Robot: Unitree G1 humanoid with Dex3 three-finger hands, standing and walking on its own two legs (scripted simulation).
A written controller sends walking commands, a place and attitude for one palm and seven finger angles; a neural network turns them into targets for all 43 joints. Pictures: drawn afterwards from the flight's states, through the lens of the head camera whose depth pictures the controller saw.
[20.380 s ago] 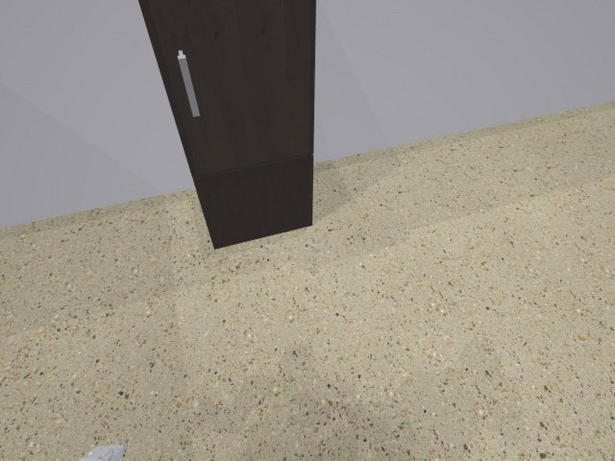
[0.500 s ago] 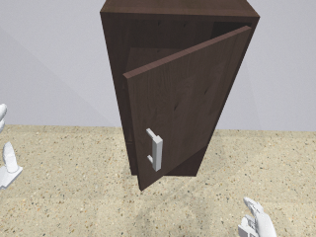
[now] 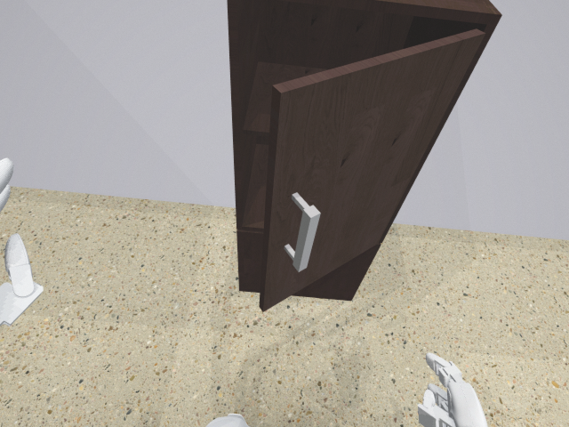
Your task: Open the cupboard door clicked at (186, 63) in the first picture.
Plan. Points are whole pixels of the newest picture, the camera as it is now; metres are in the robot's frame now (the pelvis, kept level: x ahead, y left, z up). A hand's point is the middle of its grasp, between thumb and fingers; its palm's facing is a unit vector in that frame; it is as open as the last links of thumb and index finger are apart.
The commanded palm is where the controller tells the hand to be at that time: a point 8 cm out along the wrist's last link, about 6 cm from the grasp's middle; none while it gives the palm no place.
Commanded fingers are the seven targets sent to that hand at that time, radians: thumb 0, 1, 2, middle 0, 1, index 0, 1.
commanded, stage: step back with the hand held close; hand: left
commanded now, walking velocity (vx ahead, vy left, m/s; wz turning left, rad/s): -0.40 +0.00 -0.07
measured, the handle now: (298, 234) +0.42 -0.01 -0.01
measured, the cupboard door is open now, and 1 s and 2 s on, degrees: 37 37 37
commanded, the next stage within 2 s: stop stepping back and stand still in 0.26 s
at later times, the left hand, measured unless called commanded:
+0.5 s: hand out of the picture +0.10 +0.21 +0.18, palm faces +0.19 -0.80 -0.56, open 7.4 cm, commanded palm +0.05 +0.26 +0.19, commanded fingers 0.00 0.90 0.90 -0.20 -0.30 -0.20 -0.30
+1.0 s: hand out of the picture +0.04 +0.25 +0.18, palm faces +0.39 -0.80 -0.45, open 7.4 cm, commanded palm +0.00 +0.28 +0.19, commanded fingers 0.00 0.90 0.90 -0.20 -0.30 -0.20 -0.30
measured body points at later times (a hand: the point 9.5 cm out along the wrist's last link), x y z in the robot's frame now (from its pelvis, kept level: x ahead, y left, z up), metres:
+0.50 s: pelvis -0.13 -0.02 +0.00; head -0.08 +0.01 +0.45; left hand +0.09 +0.25 +0.21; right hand +0.04 -0.25 -0.08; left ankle +0.05 +0.07 -0.70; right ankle -0.27 -0.09 -0.72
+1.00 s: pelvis -0.17 +0.00 +0.01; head -0.19 +0.01 +0.46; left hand +0.01 +0.29 +0.21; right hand -0.07 -0.25 -0.08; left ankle -0.12 +0.11 -0.72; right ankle -0.25 -0.09 -0.72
